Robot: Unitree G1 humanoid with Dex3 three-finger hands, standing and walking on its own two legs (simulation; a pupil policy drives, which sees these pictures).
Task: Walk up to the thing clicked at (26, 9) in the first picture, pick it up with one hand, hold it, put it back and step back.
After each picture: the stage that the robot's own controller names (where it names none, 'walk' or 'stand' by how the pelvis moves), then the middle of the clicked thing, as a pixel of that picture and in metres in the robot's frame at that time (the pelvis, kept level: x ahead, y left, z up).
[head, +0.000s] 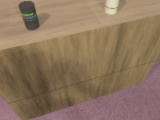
stand; (29, 16) +0.66 +0.26 +0.07
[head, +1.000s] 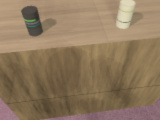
rise first; (32, 21) +0.61 +0.27 +0.08
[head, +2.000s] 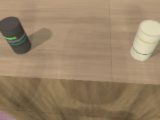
rise first; (16, 36) +0.45 +0.26 +0.10
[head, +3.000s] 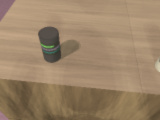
stand; (50, 45) +0.44 +0.14 +0.09
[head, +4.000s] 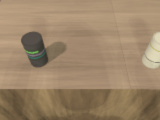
stand; (35, 50) +0.43 +0.18 +0.08
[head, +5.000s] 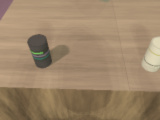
stand; (40, 52) +0.45 +0.18 +0.07
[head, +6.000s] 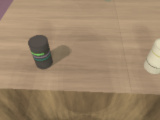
stand; (41, 52) +0.44 +0.17 +0.07
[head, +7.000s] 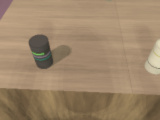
rise first; (41, 52) +0.44 +0.17 +0.07
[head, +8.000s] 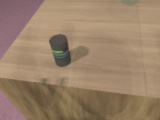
rise first; (60, 51) +0.46 +0.14 +0.07
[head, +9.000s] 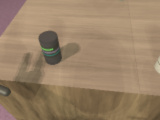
go down; (51, 48) +0.45 +0.14 +0.08
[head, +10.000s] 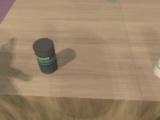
go down; (46, 56) +0.42 +0.13 +0.08
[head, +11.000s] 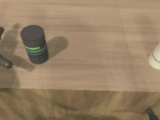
close in; (36, 46) +0.43 +0.14 +0.09
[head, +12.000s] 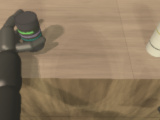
close; (30, 32) +0.47 +0.15 +0.12
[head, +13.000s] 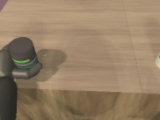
lift; (25, 58) +0.37 +0.18 +0.13
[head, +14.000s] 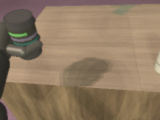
lift; (25, 36) +0.33 +0.17 +0.28
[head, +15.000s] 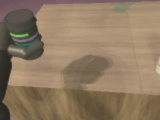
hold; (26, 36) +0.33 +0.16 +0.27
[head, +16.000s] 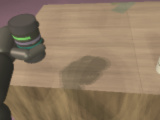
hold; (28, 39) +0.33 +0.16 +0.26
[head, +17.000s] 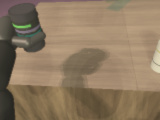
crouch; (28, 28) +0.37 +0.16 +0.27
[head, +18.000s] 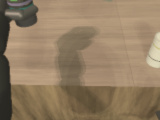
lower; (20, 3) +0.46 +0.16 +0.28
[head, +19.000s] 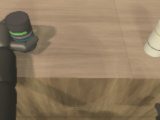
lower; (22, 33) +0.47 +0.17 +0.12
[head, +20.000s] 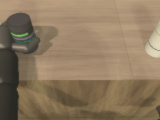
lower; (24, 34) +0.47 +0.17 +0.12
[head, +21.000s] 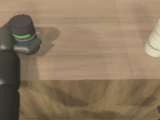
lower; (25, 35) +0.46 +0.16 +0.12
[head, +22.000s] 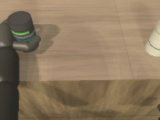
lower; (24, 33) +0.47 +0.16 +0.12
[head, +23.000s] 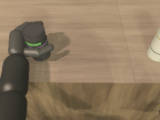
open; (37, 43) +0.44 +0.14 +0.11
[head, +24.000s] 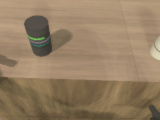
sink last; (39, 37) +0.45 +0.13 +0.11
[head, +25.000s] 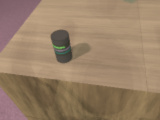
sink last; (62, 47) +0.46 +0.13 +0.09
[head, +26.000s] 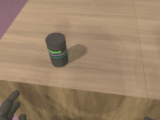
stand; (57, 50) +0.43 +0.13 +0.08
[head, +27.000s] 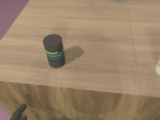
stand; (54, 51) +0.44 +0.14 +0.08
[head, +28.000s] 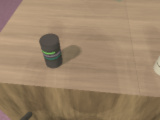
stand; (51, 51) +0.43 +0.14 +0.08
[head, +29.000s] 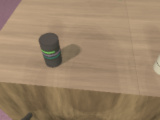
stand; (51, 51) +0.43 +0.14 +0.08
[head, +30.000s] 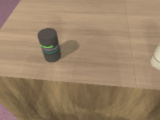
walk; (50, 46) +0.46 +0.14 +0.08
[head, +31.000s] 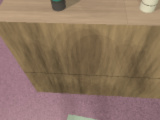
walk; out of the picture +0.71 +0.15 +0.08
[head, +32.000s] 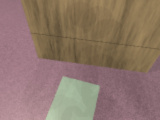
stand; out of the picture +1.11 +0.13 +0.09
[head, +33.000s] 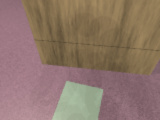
stand; out of the picture +1.13 +0.13 +0.08
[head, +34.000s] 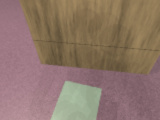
stand; out of the picture +1.13 +0.14 +0.07
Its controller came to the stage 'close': yes
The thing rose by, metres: 0.21
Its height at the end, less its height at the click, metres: +0.00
